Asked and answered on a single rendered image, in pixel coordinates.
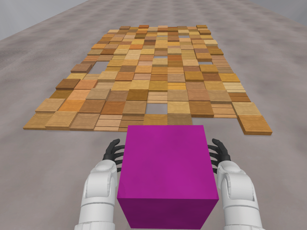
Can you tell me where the carton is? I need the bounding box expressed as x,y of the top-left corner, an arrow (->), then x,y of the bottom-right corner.
117,125 -> 219,230

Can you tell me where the robot right forearm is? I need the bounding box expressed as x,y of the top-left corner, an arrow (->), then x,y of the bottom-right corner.
217,161 -> 265,230

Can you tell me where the right robot hand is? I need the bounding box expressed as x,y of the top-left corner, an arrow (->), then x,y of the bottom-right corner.
208,138 -> 231,174

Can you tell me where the robot left forearm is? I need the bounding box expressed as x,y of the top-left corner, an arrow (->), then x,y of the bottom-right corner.
74,160 -> 118,230

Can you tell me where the left robot hand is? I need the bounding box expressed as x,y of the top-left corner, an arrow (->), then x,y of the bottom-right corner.
103,139 -> 125,172

